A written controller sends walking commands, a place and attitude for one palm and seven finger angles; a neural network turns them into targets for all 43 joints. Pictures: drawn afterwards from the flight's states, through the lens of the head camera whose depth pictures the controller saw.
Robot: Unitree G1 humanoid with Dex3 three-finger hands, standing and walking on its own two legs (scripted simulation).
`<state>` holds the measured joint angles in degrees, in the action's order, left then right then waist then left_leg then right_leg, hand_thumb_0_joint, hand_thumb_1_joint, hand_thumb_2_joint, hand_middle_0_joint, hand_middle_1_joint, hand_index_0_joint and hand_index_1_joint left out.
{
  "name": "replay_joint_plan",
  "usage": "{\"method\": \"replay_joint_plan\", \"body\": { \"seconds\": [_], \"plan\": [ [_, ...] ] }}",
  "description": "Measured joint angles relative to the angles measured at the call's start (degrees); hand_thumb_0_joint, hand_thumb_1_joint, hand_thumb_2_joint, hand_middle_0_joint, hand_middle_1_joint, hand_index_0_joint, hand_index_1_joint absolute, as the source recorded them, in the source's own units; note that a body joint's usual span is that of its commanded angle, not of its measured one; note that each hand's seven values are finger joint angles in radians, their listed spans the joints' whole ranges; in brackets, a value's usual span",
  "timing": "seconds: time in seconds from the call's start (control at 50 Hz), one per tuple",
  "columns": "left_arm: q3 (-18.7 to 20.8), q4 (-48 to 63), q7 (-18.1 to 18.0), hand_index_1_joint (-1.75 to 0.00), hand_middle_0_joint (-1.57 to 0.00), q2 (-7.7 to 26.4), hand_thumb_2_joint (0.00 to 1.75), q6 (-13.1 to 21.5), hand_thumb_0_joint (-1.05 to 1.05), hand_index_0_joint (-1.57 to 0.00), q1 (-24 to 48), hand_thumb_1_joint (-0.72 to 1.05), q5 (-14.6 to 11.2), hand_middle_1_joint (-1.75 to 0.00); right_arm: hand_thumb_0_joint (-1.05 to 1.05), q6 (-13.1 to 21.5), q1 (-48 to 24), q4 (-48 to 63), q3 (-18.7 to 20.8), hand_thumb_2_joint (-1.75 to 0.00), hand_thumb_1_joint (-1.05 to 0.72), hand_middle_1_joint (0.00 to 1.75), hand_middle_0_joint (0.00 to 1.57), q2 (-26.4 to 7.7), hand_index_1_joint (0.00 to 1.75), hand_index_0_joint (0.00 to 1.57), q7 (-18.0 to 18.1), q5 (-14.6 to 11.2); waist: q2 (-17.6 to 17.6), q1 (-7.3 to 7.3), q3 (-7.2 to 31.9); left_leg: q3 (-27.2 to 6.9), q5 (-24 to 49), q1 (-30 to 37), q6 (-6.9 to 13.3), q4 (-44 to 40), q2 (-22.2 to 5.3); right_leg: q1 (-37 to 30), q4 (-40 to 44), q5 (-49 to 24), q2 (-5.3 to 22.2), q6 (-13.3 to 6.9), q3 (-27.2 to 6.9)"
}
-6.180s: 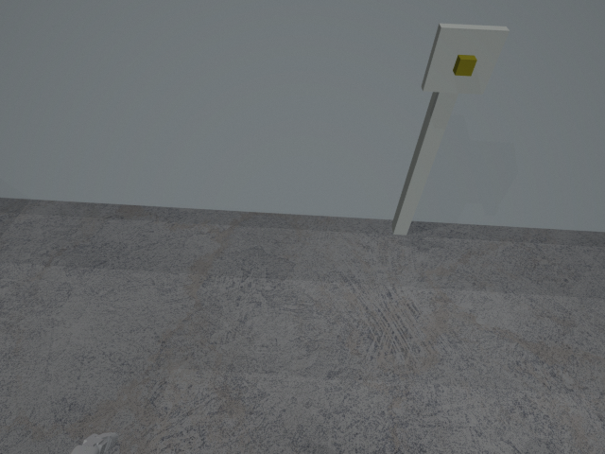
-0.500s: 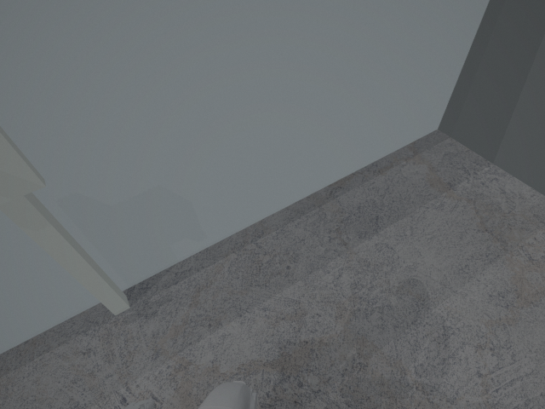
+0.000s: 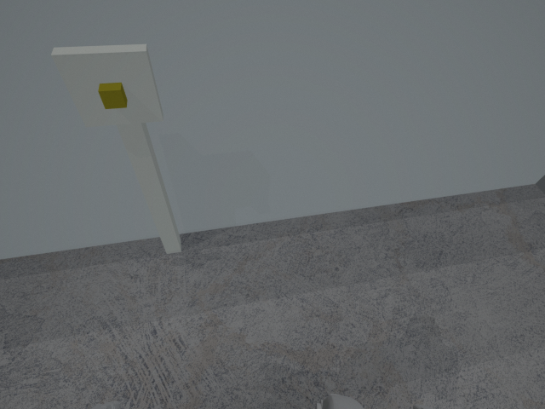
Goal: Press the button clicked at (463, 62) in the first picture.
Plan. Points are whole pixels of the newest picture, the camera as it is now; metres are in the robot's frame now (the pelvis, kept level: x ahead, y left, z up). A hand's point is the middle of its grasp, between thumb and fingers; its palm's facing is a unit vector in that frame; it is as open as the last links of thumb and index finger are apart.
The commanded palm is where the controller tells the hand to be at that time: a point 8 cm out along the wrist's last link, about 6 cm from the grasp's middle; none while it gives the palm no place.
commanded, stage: turn to face it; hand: left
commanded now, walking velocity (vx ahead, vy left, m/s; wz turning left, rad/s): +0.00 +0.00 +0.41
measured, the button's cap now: (113, 94) +0.70 +0.40 +0.02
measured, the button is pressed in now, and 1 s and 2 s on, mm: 0 0 0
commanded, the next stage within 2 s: take the last steps up to it in 0.30 s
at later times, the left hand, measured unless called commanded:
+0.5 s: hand out of the picture -0.01 +0.16 -0.16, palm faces +0.26 -0.93 -0.26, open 7.4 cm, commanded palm none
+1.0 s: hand out of the picture +0.09 +0.21 -0.17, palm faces +0.25 -0.95 -0.18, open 7.4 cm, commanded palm none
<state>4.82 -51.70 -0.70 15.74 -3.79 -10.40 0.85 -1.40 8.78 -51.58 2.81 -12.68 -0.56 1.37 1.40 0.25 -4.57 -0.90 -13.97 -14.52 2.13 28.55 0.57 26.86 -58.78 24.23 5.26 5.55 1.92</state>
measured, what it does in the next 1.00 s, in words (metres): steps on the spot: right foot, then left foot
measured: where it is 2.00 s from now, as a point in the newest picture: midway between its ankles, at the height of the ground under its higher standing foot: (253, 383)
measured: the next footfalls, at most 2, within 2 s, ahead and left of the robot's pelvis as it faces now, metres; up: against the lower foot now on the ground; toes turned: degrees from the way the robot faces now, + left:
right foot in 0.20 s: +0.05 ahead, -0.14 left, +0.00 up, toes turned +3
left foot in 0.62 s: -0.02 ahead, +0.11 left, +0.00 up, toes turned +18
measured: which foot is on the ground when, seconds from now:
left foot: down 0.00-0.20, up 0.22-0.60, down 0.62-1.00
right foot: up 0.00-0.18, down 0.20-0.62, up 0.64-1.00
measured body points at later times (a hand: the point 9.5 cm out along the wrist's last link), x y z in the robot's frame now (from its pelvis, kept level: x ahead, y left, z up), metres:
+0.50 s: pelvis -0.01 -0.03 +0.00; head +0.02 -0.05 +0.45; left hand -0.02 +0.21 -0.14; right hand +0.10 -0.27 -0.16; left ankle -0.06 +0.11 -0.69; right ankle +0.01 -0.14 -0.74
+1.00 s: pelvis +0.08 +0.02 +0.00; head +0.10 +0.03 +0.45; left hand +0.08 +0.27 -0.15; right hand +0.06 -0.20 -0.16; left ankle -0.05 +0.10 -0.74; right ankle +0.21 -0.09 -0.71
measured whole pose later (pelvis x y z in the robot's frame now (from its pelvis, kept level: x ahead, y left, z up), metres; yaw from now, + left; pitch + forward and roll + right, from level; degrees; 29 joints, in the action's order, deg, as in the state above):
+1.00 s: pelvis +0.08 +0.02 +0.00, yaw +13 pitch -1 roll +0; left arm 3.2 -59.4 1.1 10.3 -0.9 -11.9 1.2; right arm 2.8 24.0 -64.9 1.5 -7.2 0.9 1.6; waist 0.3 -1.2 -3.0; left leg 4.8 -19.9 3.4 0.6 17.6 -0.2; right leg 28.6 -44.0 14.7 5.9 1.4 5.2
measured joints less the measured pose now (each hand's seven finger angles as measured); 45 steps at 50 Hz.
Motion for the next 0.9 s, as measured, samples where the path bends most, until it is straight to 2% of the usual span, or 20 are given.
{"method": "replay_joint_plan", "body": {
  "seconds": [0.14,0.2,0.24,0.28,0.32,0.38,0.48,0.56,0.6,0.62,0.64,0.68,0.72,0.76,0.82,0.9],
  "plan": [
    [-0.98,1.91,-0.29,-0.3,-0.2,-2.29,0.89,0.88,0.01,-0.19,1.93,0.91,-0.27,-0.3,0.0,-0.92,1.28,-0.59,0.26,-0.9,-0.9,0.3,0.2,0.38,0.3,0.2,-0.21,0.32,-2.07,-1.21,0.66,-3.54,0.61,-1.01,-0.98,0.64,1.65,-5.87,13.81,-0.12,-2.77,-1.0,-0.49],
    [-1.71,2.7,-0.37,-0.3,-0.2,-3.18,0.89,2.13,0.01,-0.19,1.22,0.91,-0.27,-0.3,0.0,-1.25,2.16,-0.74,0.6,-0.9,-0.9,0.3,0.2,0.19,0.3,0.2,-0.27,-0.04,-2.75,-1.12,1.41,-4.49,-0.68,-3.03,-2.07,3.9,2.63,-11.34,25.9,-6.85,-3.49,-2.1,0.25],
    [-2.26,2.37,-0.56,-0.3,-0.2,-4.39,0.89,2.9,0.01,-0.2,0.8,0.91,0.21,-0.3,0.0,-1.7,2.2,-1.15,1.16,-0.9,-0.9,0.3,0.2,-0.39,0.3,0.2,-0.21,-0.32,-4.27,-1.16,1.08,-4.61,-8.32,-6.09,-2.86,12.0,2.7,-11.37,25.38,-7.23,-3.72,-4.97,1.45],
    [-2.7,2.08,-0.56,-0.3,-0.2,-5.3,0.89,2.94,0.01,-0.2,-0.19,0.91,0.32,-0.3,0.0,-2.45,2.54,-1.74,1.58,-0.9,-0.9,0.3,0.2,-0.76,0.3,0.2,-0.26,-0.2,-4.58,-1.1,1.14,-3.52,-12.48,-9.58,-3.31,23.25,2.98,-12.12,25.56,-6.69,-2.94,-6.47,2.55],
    [-2.9,1.46,-0.61,-0.3,-0.2,-5.94,0.89,2.84,0.01,-0.2,-1.26,0.91,0.34,-0.3,0.0,-2.78,2.73,-2.5,1.8,-0.9,-0.9,0.3,0.2,-1.15,0.3,0.2,-0.55,-0.05,-4.7,-0.99,1.16,-2.28,-10.95,-11.93,-3.91,31.91,2.1,-13.35,27.16,-7.19,-2.38,-6.77,3.42],
    [-2.94,0.18,-0.79,-0.3,-0.2,-6.39,0.89,2.84,0.01,-0.2,-2.61,0.91,0.51,-0.3,0.0,-2.88,3.02,-3.46,1.8,-0.9,-0.91,0.3,0.2,-1.32,0.3,0.2,-0.75,-0.04,-4.19,-0.88,1.11,-1.03,-9.04,-12.32,-4.93,35.24,0.16,-14.59,29.02,-8.09,-1.48,-6.67,4.57],
    [-2.83,-1.96,-0.56,-0.3,-0.2,-6.19,0.89,3.39,0.01,-0.2,-4.59,0.91,0.86,-0.3,0.0,-2.97,2.83,-5.13,1.21,-0.9,-0.91,0.3,0.2,-1.04,0.3,0.2,-0.63,-0.15,-2.63,0.33,0.88,0.46,-10.72,-7.82,-5.55,25.42,-2.01,-15.33,30.22,-8.56,-0.01,-6.1,6.24],
    [-2.36,-4.29,-0.15,-0.3,-0.2,-5.22,0.89,3.91,0.01,-0.2,-6.82,0.91,1.11,-0.3,0.0,-2.05,2.33,-5.81,0.55,-0.9,-0.91,0.3,0.2,-0.41,0.3,0.19,-0.91,-0.15,-1.21,1.9,1.39,2.78,-11.63,-3.08,-4.55,15.0,-2.52,-15.49,30.3,-8.39,0.93,-5.02,7.37],
    [-1.99,-5.7,-0.01,-0.3,-0.2,-4.42,0.89,3.72,0.01,-0.2,-8.3,0.91,0.96,-0.3,0.0,-0.87,2.45,-5.64,0.1,-0.9,-0.91,0.3,0.2,0.06,0.3,0.19,-0.93,-0.11,-0.41,2.4,2.08,4.39,-8.91,0.69,-3.81,6.93,-2.4,-15.18,29.05,-7.53,1.44,-4.16,7.76],
    [-1.84,-6.32,0.08,-0.3,-0.2,-4.13,0.89,3.45,0.01,-0.2,-9.24,0.91,0.74,-0.3,0.0,-0.02,2.75,-5.32,-0.13,-0.9,-0.91,0.3,0.2,0.08,0.3,0.19,-0.86,-0.11,-0.52,2.43,2.7,4.53,-7.43,2.7,-3.17,2.41,-2.5,-14.49,27.45,-6.56,1.42,-3.76,7.99],
    [-1.6,-7.15,0.17,-0.3,-0.2,-3.66,0.89,2.99,0.01,-0.2,-9.74,0.91,0.56,-0.3,0.0,0.77,2.76,-5.25,-0.18,-0.9,-0.91,0.3,0.2,0.52,0.3,0.2,-0.67,0.02,0.04,2.38,2.8,4.64,-4.35,2.81,-2.43,1.87,-2.18,-13.38,24.4,-3.37,1.64,-3.7,7.39],
    [-1.32,-8.89,0.18,-0.3,-0.2,-2.97,0.89,1.77,0.01,-0.2,-10.47,0.91,0.68,-0.3,0.0,1.83,3.27,-5.2,-0.63,-0.9,-0.91,0.3,0.2,1.69,0.3,0.2,-0.24,0.26,1.02,2.41,2.92,5.47,-4.89,3.61,-1.24,3.02,-1.82,-10.0,15.13,2.55,0.87,-4.19,4.68],
    [-1.22,-10.23,0.54,-0.3,-0.2,-2.75,0.89,1.19,0.01,-0.2,-10.5,0.91,0.84,-0.3,0.0,2.62,4.81,-5.37,-1.1,-0.9,-0.91,0.3,0.2,2.69,0.3,0.2,0.38,0.27,0.94,1.72,3.37,5.53,-5.31,5.74,-0.66,0.79,-1.75,-6.07,6.01,1.87,-0.1,-4.64,3.39],
    [-1.24,-10.62,1.12,-0.3,-0.2,-2.74,0.89,1.56,0.01,-0.19,-9.83,0.91,0.88,-0.3,0.0,3.19,6.64,-6.23,-1.45,-0.9,-0.91,0.3,0.2,3.49,0.3,0.2,0.98,0.15,0.69,1.21,3.48,5.19,-4.11,8.21,-0.61,-2.9,-1.44,-2.76,0.89,-1.72,-0.25,-4.63,2.92],
    [-1.44,-9.95,1.48,-0.3,-0.2,-3.25,0.89,2.33,0.01,-0.19,-8.41,0.91,0.82,-0.3,0.0,3.75,9.36,-8.31,-1.72,-0.9,-0.91,0.3,0.2,4.12,0.3,0.2,1.29,-0.17,0.26,1.1,3.46,5.08,-2.65,11.5,-0.24,-7.68,-0.82,1.01,-1.14,-6.29,0.21,-3.95,2.37],
    [-1.57,-8.88,1.56,-0.3,-0.2,-4.17,0.9,2.6,0.01,-0.19,-5.72,0.91,0.66,-0.3,0.0,4.14,12.59,-10.91,-1.71,-0.9,-0.91,0.3,0.2,5.08,0.3,0.2,1.46,-0.28,-0.06,0.5,2.98,5.2,-2.7,14.96,-0.33,-11.23,-0.21,3.42,2.83,-9.14,0.98,-3.27,2.16]
  ]
}}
